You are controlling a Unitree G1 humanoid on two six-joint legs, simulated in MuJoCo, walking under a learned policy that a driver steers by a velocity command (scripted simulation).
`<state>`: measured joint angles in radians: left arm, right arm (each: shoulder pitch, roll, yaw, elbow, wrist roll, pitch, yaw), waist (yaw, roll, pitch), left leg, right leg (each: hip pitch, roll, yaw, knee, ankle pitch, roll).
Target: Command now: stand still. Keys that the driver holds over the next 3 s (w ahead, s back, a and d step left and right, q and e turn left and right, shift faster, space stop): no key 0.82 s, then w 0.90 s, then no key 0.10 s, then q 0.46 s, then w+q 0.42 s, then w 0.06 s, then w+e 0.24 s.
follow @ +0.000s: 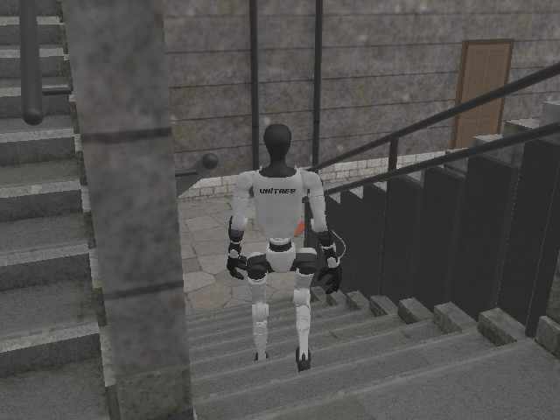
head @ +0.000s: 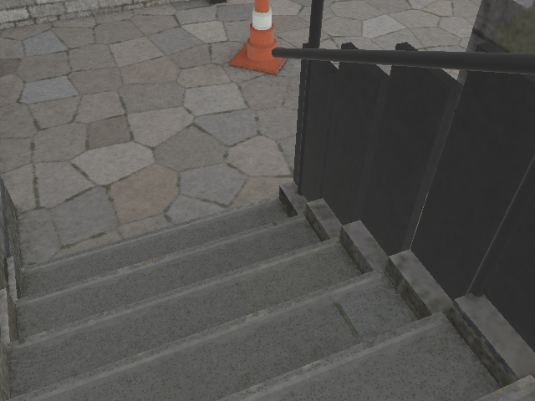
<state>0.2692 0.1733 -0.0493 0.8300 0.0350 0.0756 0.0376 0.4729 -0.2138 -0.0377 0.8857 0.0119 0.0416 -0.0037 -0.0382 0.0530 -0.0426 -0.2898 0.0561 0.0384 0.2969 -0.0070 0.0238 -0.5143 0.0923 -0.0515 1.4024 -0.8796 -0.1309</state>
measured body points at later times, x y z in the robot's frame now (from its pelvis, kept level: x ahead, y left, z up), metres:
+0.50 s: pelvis +0.02 -0.02 +0.00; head +0.01 -0.01 +0.45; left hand +0.07 +0.20 -0.15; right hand -0.04 -0.25 -0.15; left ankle +0.11 +0.09 -0.75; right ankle -0.06 -0.11 -0.60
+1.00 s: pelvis +0.04 -0.02 +0.01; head +0.03 -0.01 +0.46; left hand +0.07 +0.22 -0.15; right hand -0.01 -0.24 -0.15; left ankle +0.10 +0.09 -0.73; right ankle -0.06 -0.11 -0.60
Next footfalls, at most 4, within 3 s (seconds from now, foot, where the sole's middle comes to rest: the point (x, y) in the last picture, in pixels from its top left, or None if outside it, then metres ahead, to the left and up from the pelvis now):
1.18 left None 0.14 0.11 -0.79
1.76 right None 0.58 -0.09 -0.94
2.40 left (181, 381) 0.80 0.27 -1.09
2.94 right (211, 310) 1.18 0.20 -1.25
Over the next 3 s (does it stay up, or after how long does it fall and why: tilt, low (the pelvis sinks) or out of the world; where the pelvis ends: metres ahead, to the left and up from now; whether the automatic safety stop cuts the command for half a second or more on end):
stays up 1.04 0.22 -0.48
